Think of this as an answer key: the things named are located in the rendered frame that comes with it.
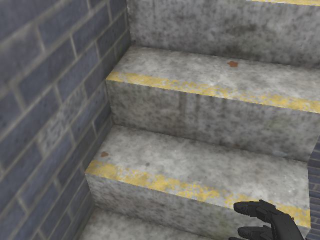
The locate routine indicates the robot right hand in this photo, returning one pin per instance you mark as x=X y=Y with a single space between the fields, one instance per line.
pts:
x=283 y=226

